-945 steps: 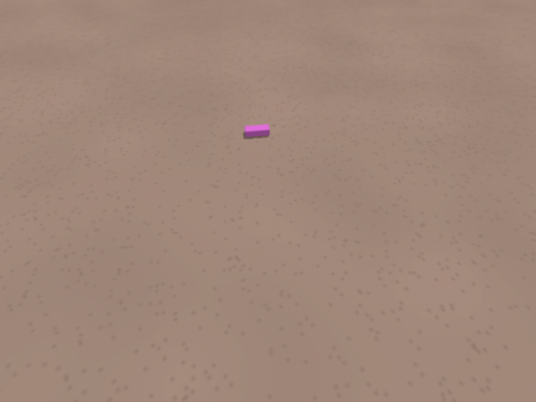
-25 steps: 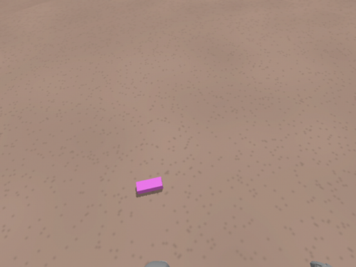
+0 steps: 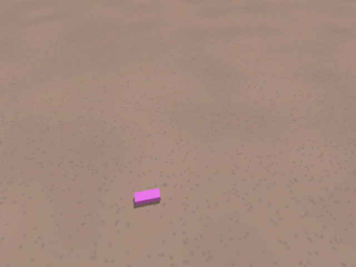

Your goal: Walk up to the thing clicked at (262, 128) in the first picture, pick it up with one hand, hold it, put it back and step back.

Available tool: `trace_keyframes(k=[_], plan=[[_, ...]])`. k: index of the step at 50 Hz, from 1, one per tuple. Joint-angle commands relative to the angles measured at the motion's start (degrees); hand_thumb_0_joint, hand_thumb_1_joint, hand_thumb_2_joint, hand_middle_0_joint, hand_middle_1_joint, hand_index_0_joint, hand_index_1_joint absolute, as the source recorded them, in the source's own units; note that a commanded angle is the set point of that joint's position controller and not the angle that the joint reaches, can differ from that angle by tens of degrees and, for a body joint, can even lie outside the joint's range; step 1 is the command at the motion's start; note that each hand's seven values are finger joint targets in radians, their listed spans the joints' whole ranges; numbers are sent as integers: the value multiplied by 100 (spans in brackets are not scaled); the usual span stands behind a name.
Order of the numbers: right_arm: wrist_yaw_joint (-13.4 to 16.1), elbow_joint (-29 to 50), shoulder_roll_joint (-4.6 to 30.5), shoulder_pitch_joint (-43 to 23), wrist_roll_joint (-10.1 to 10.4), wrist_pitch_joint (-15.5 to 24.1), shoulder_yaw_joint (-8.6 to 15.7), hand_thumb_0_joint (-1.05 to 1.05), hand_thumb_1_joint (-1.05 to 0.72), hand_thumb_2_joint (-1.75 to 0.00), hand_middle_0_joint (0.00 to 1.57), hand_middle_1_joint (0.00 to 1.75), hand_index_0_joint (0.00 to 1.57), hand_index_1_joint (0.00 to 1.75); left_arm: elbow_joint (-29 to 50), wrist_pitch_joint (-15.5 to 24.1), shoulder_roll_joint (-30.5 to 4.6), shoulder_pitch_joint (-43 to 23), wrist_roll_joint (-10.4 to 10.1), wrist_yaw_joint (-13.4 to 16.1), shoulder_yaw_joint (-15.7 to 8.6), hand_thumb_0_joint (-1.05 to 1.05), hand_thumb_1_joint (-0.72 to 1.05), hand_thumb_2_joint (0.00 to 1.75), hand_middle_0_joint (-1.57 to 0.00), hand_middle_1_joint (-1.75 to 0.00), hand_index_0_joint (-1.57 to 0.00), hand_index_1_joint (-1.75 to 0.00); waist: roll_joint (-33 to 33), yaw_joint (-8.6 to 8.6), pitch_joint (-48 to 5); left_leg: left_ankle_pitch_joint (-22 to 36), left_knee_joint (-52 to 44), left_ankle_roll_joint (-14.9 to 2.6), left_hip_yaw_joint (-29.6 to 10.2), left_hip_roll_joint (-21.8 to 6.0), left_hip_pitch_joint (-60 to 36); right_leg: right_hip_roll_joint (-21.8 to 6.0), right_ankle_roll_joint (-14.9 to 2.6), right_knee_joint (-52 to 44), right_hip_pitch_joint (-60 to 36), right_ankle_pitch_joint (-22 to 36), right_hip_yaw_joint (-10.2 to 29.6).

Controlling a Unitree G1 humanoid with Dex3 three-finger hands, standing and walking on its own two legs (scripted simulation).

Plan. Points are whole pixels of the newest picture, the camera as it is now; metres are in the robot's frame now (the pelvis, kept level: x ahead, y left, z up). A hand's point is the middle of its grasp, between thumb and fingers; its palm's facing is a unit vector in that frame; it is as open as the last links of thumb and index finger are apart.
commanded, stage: walk up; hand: left
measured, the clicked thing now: (147, 196) +0.69 +0.23 -0.75
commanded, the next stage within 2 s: stand in 0.54 s
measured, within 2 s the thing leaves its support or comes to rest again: neither
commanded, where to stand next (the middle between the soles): +0.29 -0.01 m, yaw +0 degrees
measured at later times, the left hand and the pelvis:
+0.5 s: hand out of the picture +0.12 +0.26 -0.15, palm faces +0.01 -0.95 -0.32, open 7.4 cm; pelvis +0.02 +0.01 +0.01, yaw +0 degrees
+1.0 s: hand out of the picture +0.07 +0.26 -0.15, palm faces -0.03 -0.94 -0.34, open 7.4 cm; pelvis +0.00 +0.01 +0.01, yaw +0 degrees
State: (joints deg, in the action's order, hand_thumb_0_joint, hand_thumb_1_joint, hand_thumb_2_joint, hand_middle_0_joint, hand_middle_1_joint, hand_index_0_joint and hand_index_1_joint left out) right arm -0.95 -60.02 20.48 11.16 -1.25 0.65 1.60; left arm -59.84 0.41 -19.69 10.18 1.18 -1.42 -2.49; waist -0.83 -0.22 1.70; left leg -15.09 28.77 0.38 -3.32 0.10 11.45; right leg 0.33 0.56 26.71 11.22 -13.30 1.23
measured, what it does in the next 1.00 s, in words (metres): stands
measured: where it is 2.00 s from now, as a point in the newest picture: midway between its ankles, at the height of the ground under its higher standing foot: outside the picture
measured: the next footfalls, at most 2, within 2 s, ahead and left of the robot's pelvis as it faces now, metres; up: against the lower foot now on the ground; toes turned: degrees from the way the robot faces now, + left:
none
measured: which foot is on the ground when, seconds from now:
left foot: down 0.00-1.00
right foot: down 0.00-1.00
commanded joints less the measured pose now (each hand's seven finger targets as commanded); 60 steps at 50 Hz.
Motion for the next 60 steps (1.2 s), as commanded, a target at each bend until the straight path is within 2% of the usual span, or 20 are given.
trace_keyframes(k=[1, 5, 6, 10, 15, 21, 23, 26, 28, 31, 33, 36, 38, 42, 46, 48, 52, 54, 56, 60], plan=[[99, 322, 1140, -382, 13, 211, 202, 0, -90, -90, 20, 30, 20, 30, 351, 238, -1278, -601, -55, 128, -256, 0, 90, 90, -20, -30, -20, -30, 231, 39, -62, -80, -796, -251, -539, -472, 312, -610, -324, -766, -243, 5, 772], [137, 242, 1107, -464, 46, 238, 170, 0, -90, -90, 20, 30, 20, 30, 243, 261, -1221, -569, -120, 159, -218, 0, 90, 90, -20, -30, -20, -30, 49, 0, -491, 1527, -632, -232, -411, -546, -123, -641, -283, -574, -647, 1418, 566], [144, 223, 1107, -501, 46, 232, 173, 0, -90, -90, 20, 30, 20, 30, 222, 253, -1230, -593, -130, 167, -207, 0, 90, 90, -20, -30, -20, -30, 48, -3, -534, 1684, -630, -229, -392, -551, -204, -631, -271, -536, -645, 1552, 530], [162, 181, 1135, -670, 43, 192, 196, 0, -90, -90, 20, 30, 20, 30, 142, 197, -1187, -727, -129, 186, -172, 0, 90, 90, -20, -30, -20, -30, -83, -9, -499, 1696, -796, -247, -437, -627, -182, -598, -232, -508, -726, 1427, 403], [161, 159, 1068, -833, 57, 177, 190, 0, -90, -90, 20, 30, 20, 30, 55, 185, -1179, -749, -123, 195, -141, 0, 90, 90, -20, -30, -20, -30, -32, -37, -532, 1977, -846, -223, -365, -622, -414, -621, -187, -550, -742, 1595, 385], [150, 131, 1067, -974, 38, 149, 212, 0, -90, -90, 20, 30, 20, 30, 22, 171, -1161, -835, -96, 201, -122, 0, 90, 90, -20, -30, -20, -30, -11, -24, -422, 1507, -1040, -211, -381, -611, -358, -608, -153, -672, -757, 1304, 375], [151, 113, 1076, -971, 38, 146, 216, 0, -90, -90, 20, 30, 20, 30, 17, 177, -1164, -833, -94, 205, -124, 0, 90, 90, -20, -30, -20, -30, -3, -16, -499, 1600, -1051, -210, -362, -612, -439, -622, -162, -677, -819, 1380, 363], [143, 103, 1056, -1016, 25, 143, 205, 0, -90, -90, 20, 30, 20, 30, 16, 171, -1173, -859, -83, 205, -120, 0, 90, 90, -20, -30, -20, -30, 0, -22, -392, 1428, -1129, -196, -355, -581, -367, -617, -128, -723, -783, 1319, 367], [147, 104, 1146, -1021, 79, 165, 193, 0, -90, -90, 20, 30, 20, 30, -60, 163, -1131, -815, -68, 209, -64, 0, 90, 90, -20, -30, -20, -30, -42, 2, -510, 2271, -1109, -165, -433, -681, -623, -679, -101, -720, -817, 1724, 389], [149, 59, 1133, -1021, 99, 168, 179, 0, -90, -90, 20, 30, 20, 30, -93, 165, -1161, -771, -75, 215, -39, 0, 90, 90, -20, -30, -20, -30, 40, -2, -587, 2348, -1077, -157, -406, -680, -865, -682, -91, -798, -782, 1760, 379], [149, 30, 1123, -1027, 99, 148, 170, 0, -90, -90, 20, 30, 20, 30, -114, 155, -1182, -803, -71, 216, -32, 0, 90, 90, -20, -30, -20, -30, 55, 20, -519, 2049, -1134, -152, -398, -665, -771, -681, -81, -849, -800, 1606, 381], [136, 1, 1150, -1011, 102, 136, 153, 0, -90, -90, 20, 30, 20, 30, -131, 160, -1194, -778, -68, 217, -9, 0, 90, 90, -20, -30, -20, -30, 30, 22, -513, 1926, -1189, -152, -391, -653, -677, -697, -69, -893, -870, 1544, 379], [134, -11, 1137, -1032, 90, 116, 138, 0, -90, -90, 20, 30, 20, 30, -161, 151, -1201, -749, -67, 217, 0, 0, 90, 90, -20, -30, -20, -30, 31, 15, -380, 1485, -1257, -146, -389, -632, -617, -691, -84, -965, -715, 1185, 404], [120, -69, 1177, -1017, 96, 103, 132, 0, -90, -90, 20, 30, 20, 30, -195, 133, -1218, -681, -61, 206, 15, 0, 90, 90, -20, -30, -20, -30, -3, -1, -241, 980, -1370, -144, -423, -609, -505, -678, -103, -1044, -597, 785, 439], [104, -82, 1184, -986, 86, 106, 129, 0, -90, -90, 20, 30, 20, 30, -190, 168, -1238, -670, -59, 202, 30, 0, 90, 90, -20, -30, -20, -30, 70, 7, -364, 1209, -1272, -158, -413, -622, -625, -725, -122, -1038, -609, 1005, 468], [105, -138, 1161, -866, 82, 91, 105, 0, -90, -90, 20, 30, 20, 30, -199, 161, -1266, -663, -60, 195, 32, 0, 90, 90, -20, -30, -20, -30, 83, 38, -160, 732, -1391, -150, -449, -610, -395, -698, -118, -1100, -541, 678, 489], [94, -152, 1227, -874, 78, 80, 126, 0, -90, -90, 20, 30, 20, 30, -209, 152, -1258, -579, -57, 191, 37, 0, 90, 90, -20, -30, -20, -30, 25, 11, -106, 444, -1413, -155, -488, -600, -355, -677, -131, -1142, -424, 419, 504], [96, -147, 1175, -804, 70, 87, 108, 0, -90, -90, 20, 30, 20, 30, -199, 154, -1303, -617, -50, 192, 21, 0, 90, 90, -20, -30, -20, -30, 77, 39, -188, 585, -1425, -157, -488, -613, -286, -699, -153, -1063, -583, 595, 500], [91, -159, 1191, -804, 79, 91, 106, 0, -90, -90, 20, 30, 20, 30, -216, 159, -1292, -551, -70, 184, 30, 0, 90, 90, -20, -30, -20, -30, 86, 16, -127, 496, -1416, -142, -484, -579, -338, -677, -144, -1118, -453, 420, 525], [95, -183, 1192, -722, 81, 95, 94, 0, -90, -90, 20, 30, 20, 30, -180, 159, -1297, -576, -69, 174, 34, 0, 90, 90, -20, -30, -20, -30, 83, 43, -123, 571, -1379, -146, -487, -604, -314, -686, -162, -1106, -441, 507, 543]])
